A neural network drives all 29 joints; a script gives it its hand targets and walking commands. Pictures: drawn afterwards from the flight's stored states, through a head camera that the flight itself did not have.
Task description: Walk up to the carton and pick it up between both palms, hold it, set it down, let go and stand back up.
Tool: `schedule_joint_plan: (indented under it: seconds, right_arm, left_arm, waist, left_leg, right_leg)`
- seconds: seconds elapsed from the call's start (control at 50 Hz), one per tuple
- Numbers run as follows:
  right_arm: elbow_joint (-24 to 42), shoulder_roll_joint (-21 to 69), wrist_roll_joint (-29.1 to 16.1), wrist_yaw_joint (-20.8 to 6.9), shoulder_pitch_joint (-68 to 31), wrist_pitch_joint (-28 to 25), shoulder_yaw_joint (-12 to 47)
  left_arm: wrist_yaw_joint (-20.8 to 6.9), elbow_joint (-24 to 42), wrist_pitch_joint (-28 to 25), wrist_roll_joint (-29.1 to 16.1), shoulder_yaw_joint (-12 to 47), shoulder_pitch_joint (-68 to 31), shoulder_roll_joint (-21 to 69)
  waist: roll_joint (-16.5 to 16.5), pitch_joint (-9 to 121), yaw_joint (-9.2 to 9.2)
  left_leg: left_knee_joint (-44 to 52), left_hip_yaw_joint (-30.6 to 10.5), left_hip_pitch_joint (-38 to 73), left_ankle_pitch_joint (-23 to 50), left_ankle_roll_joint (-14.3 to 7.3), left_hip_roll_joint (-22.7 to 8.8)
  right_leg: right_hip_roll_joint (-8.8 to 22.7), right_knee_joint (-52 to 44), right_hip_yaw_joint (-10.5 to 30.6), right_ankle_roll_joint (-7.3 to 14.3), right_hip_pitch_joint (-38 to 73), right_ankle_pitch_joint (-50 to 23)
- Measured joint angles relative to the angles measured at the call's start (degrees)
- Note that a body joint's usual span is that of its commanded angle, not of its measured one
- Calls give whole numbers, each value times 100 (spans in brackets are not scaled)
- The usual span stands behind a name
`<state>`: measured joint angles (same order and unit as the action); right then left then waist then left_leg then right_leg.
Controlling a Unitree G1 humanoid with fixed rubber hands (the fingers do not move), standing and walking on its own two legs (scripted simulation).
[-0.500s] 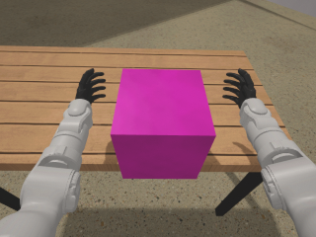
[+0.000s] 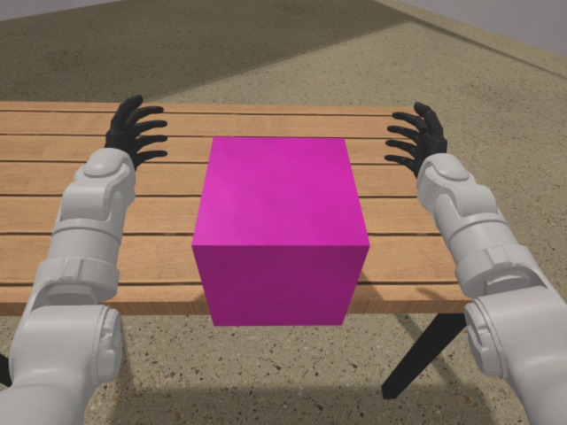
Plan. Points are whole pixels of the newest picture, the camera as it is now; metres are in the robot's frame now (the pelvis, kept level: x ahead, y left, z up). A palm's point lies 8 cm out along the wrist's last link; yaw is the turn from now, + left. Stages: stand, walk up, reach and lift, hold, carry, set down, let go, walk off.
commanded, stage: set down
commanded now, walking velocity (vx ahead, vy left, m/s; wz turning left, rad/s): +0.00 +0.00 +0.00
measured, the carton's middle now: (278, 232) +0.38 +0.05 +0.06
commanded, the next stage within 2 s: none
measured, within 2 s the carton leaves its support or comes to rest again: neither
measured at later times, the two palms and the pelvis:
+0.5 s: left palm (106, 233) +0.31 +0.27 +0.13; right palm (432, 235) +0.34 -0.16 +0.12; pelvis -0.02 +0.00 +0.00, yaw +0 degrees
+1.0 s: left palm (107, 292) +0.25 +0.25 +0.09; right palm (452, 306) +0.26 -0.18 +0.08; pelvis +0.00 +0.01 +0.00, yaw -2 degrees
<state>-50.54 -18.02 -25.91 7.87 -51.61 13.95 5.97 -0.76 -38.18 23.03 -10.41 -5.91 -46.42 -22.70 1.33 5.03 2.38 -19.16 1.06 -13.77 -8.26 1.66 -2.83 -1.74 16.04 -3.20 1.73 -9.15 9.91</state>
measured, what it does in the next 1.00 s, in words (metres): stands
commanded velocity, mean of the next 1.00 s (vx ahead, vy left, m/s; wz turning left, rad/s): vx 0.00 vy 0.00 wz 0.00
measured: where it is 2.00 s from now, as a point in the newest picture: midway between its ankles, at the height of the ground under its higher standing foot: outside the picture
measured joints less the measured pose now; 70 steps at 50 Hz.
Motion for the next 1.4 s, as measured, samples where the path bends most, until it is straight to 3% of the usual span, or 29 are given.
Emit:
schedule_joint_plan:
  seconds: [0.14, 0.38, 0.62, 0.88, 1.16, 1.4]
  right_arm:
    - [837, -63, -7, -92, 1019, 54, -6]
    - [2444, 428, 510, -171, 2327, 110, -436]
    - [3189, 593, 765, -156, 3261, 190, -670]
    - [4648, 599, 798, -211, 4724, 9, -596]
    - [6117, 711, 1124, -314, 6762, -532, -475]
    - [6155, 680, 1307, -449, 7316, -1029, -457]
  left_arm:
    - [-84, 977, 391, 242, -305, 970, 243]
    - [145, 2194, 405, 51, -497, 2069, 459]
    - [120, 2889, 532, 165, -527, 2890, 709]
    - [167, 4163, 439, 190, -505, 4181, 924]
    - [88, 4966, -691, -42, -225, 5911, 986]
    - [191, 4719, -1610, -209, 147, 6379, 807]
  waist:
    - [-12, -226, -32]
    - [41, -381, 26]
    - [78, -441, -20]
    - [42, -630, 36]
    - [-38, -717, 136]
    - [-21, -695, 275]
  left_leg:
    - [106, 79, 450, 7, -38, 20]
    - [88, 60, 368, 121, -51, 45]
    - [66, 71, 637, 63, -79, 105]
    - [167, 214, 903, -7, -80, 95]
    - [413, 253, 1064, 7, -51, 86]
    - [501, 297, 1070, -5, -28, 59]
  right_leg:
    - [23, -54, 75, -27, 400, -5]
    - [50, 141, 53, -13, 246, -14]
    - [112, 253, 63, -43, 474, 91]
    - [105, 181, 207, -58, 674, 125]
    - [87, -59, 247, -41, 816, 103]
    - [59, -155, 293, -27, 808, 98]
